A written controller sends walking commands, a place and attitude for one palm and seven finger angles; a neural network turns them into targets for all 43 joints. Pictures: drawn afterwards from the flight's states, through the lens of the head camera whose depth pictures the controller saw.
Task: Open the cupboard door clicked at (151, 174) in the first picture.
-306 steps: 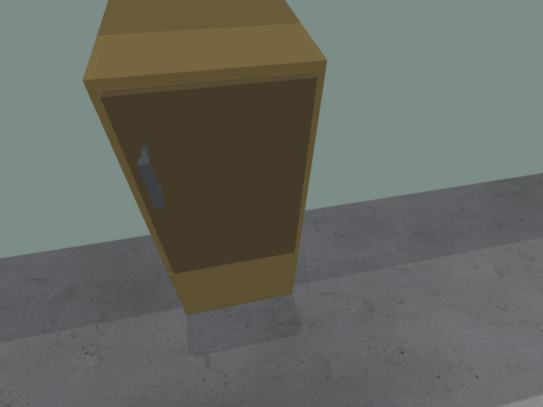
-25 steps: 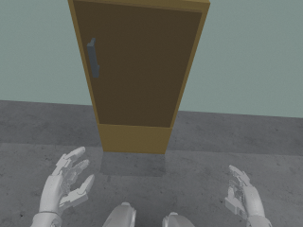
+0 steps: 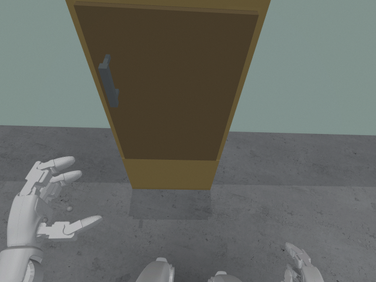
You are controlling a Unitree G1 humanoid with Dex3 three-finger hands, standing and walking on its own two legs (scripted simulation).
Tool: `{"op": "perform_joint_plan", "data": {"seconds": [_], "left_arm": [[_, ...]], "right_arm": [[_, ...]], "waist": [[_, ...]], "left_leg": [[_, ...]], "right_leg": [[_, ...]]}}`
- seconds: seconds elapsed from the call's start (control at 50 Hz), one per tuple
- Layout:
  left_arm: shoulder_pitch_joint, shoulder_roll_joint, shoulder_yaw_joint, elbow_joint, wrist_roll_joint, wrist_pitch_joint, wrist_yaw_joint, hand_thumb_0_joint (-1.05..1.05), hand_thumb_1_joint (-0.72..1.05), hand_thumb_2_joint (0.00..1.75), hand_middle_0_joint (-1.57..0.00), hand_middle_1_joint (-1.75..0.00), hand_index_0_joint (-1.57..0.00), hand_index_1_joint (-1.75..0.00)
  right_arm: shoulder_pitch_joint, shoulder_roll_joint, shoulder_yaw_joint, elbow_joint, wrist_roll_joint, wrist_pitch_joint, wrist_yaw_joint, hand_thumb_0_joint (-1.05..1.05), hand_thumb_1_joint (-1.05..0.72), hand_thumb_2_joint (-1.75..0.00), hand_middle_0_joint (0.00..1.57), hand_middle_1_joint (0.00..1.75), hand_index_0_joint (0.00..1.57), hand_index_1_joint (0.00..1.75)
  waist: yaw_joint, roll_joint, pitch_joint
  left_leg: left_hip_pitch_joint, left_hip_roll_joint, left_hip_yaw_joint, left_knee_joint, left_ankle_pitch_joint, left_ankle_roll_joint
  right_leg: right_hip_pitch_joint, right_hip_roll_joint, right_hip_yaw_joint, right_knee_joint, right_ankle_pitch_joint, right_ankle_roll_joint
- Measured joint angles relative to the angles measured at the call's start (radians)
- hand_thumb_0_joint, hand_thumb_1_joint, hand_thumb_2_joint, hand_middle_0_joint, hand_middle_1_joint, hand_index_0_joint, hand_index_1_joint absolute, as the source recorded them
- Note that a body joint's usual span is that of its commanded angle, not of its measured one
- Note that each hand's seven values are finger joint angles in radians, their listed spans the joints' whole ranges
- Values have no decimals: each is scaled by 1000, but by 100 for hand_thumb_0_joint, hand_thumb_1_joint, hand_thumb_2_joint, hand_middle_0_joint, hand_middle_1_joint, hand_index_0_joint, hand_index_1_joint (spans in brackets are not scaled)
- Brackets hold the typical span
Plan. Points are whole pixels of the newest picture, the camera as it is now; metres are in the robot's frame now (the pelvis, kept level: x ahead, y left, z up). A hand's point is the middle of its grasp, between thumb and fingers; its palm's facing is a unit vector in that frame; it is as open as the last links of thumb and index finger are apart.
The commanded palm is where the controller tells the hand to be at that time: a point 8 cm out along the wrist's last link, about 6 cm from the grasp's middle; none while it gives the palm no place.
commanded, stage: raise the hand with hooked fingers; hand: left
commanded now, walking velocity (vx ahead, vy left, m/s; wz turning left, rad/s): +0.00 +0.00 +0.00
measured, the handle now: (110, 81) +0.56 +0.24 +0.08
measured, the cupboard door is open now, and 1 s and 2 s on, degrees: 0 0 0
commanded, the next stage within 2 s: move the hooked fingers beside the handle in 1.12 s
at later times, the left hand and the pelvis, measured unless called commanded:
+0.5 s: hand (64, 184) +0.27 +0.25 +0.07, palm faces +0.07 -1.00 -0.04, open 13.9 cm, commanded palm +0.25 +0.31 +0.08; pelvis +0.00 +0.00 +0.02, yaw +0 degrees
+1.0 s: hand (58, 175) +0.29 +0.26 +0.08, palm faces +0.09 -1.00 -0.03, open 14.0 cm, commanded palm +0.26 +0.31 +0.09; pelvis -0.01 +0.00 +0.02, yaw +0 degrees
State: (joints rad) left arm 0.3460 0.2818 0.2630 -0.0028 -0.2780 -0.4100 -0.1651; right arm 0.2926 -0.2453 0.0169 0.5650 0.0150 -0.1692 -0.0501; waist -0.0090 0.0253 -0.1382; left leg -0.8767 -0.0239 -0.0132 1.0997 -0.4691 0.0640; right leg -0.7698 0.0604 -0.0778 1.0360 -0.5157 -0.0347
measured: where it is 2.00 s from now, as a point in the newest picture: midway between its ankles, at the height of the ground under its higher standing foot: outside the picture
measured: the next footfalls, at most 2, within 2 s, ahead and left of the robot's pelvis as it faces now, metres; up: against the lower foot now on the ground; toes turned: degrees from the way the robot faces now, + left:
none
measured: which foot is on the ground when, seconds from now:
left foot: down 0.00-1.00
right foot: down 0.00-1.00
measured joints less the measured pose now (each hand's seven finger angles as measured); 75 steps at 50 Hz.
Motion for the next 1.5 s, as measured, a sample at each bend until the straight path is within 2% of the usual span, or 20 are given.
{"op": "perform_joint_plan", "data": {"seconds": [0.06, 0.14, 0.2, 0.3, 0.38, 0.46, 0.6, 0.68, 0.76, 0.96, 1.08, 1.22, 1.34, 1.5], "left_arm": [[-47, 14, -3, 57, -13, 2, -71, 0, -12, 46, -27, -96, -27, -95], [-77, 28, -4, 102, -35, 80, -138, 0, -21, 42, -28, -102, -28, -101], [-74, 31, 13, 87, -49, 87, -129, -1, -28, 39, -29, -106, -29, -106], [-136, 44, 63, 124, -53, 39, -107, -1, -39, 35, -30, -113, -30, -113], [-221, 67, 77, 232, -54, 85, -156, -1, -45, 32, -30, -117, -30, -116], [-253, 81, 77, 287, -53, 134, -204, -1, -48, 31, -30, -119, -30, -118], [-341, 106, 135, 365, -68, 75, -212, -2, -50, 30, -30, -120, -30, -120], [-397, 134, 148, 438, -70, 101, -241, -1, -50, 30, -30, -120, -30, -120], [-373, 133, 129, 442, -73, 124, -274, -2, -50, 30, -30, -120, -30, -120], [-378, 104, 149, 445, -61, 57, -231, -2, -50, 30, -30, -120, -30, -120], [-360, 110, 126, 427, -59, 73, -258, -2, -50, 30, -30, -120, -30, -120], [-388, 114, 147, 449, -72, 79, -252, -2, -50, 30, -30, -120, -30, -120], [-426, 113, 122, 469, -53, 89, -263, -2, -50, 30, -30, -120, -30, -120], [-527, 129, 140, 533, -31, 86, -251, -2, -50, 30, -30, -120, -30, -120]], "right_arm": [[-23, -28, -9, 8, 8, 6, -2, 2, -90, -89, 20, 30, 20, 30], [-42, -30, -13, -2, 20, 10, -16, 2, -91, -89, 20, 30, 20, 30], [-41, -15, -12, -17, 21, 5, -20, 2, -91, -89, 20, 30, 20, 30], [-42, -6, 4, -31, 18, 9, -12, 1, -91, -89, 20, 30, 20, 30], [-51, -11, 21, -33, 25, 28, -13, 1, -90, -89, 20, 30, 20, 30], [-44, -13, 30, -33, 29, 38, -21, 1, -90, -89, 20, 30, 20, 30], [-22, -17, 35, -14, 30, 40, -28, 1, -90, -89, 20, 30, 20, 30], [-12, -28, 34, -6, 36, 48, -28, 1, -90, -89, 20, 30, 20, 30], [5, -37, 25, -12, 39, 46, -24, 1, -90, -89, 20, 30, 20, 30], [5, -33, 20, -8, 31, 41, -16, 1, -90, -89, 20, 30, 20, 30], [-5, -27, 26, -11, 33, 38, -20, 1, -90, -89, 20, 30, 20, 30], [-16, -21, 35, -21, 31, 33, -22, 1, -90, -89, 20, 30, 20, 30], [-21, -29, 34, -19, 29, 29, -25, 1, -90, -89, 20, 30, 20, 30], [-25, -27, 34, -6, 25, 41, -26, 1, -90, -89, 20, 30, 20, 30]], "waist": [[1, 9, 6], [-2, 4, 11], [-3, -6, 7], [2, -6, -4], [5, 2, 3], [4, 4, 13], [0, -8, 25], [-6, -5, 32], [-12, 1, 30], [-11, -14, 43], [-8, -4, 40], [1, -6, 36], [6, -3, 37], [-9, -17, 41]], "left_leg": [[-20, -2, -3, 21, -11, 2], [-1, 0, 4, -1, -8, 2], [36, 1, 9, -35, 0, -1], [62, -1, 2, -60, 10, -4], [66, -3, -4, -66, 19, -5], [92, 0, -1, -90, 33, -6], [123, 6, -1, -115, 48, -11], [127, 6, -3, -125, 58, -12], [139, 9, 7, -146, 68, -9], [130, 7, 11, -136, 66, -7], [138, 5, 12, -142, 66, -3], [136, 0, 13, -143, 64, 0], [120, -5, 7, -132, 59, 2], [99, -1, 10, -120, 53, -1]], "right_leg": [[-17, -2, -4, 18, -12, 2], [-2, 0, 5, -2, -6, 3], [32, 1, 12, -35, 5, 3], [61, 0, 7, -62, 14, 0], [66, -1, 0, -68, 20, -2], [89, 2, 5, -91, 35, -4], [118, 7, 7, -113, 52, -9], [122, 8, 5, -124, 62, -10], [130, 9, 16, -143, 74, -8], [118, 7, 18, -127, 70, -6], [127, 5, 20, -136, 71, -1], [126, 0, 21, -135, 67, 1], [114, -4, 14, -127, 61, 4], [91, 0, 17, -114, 56, 2]]}}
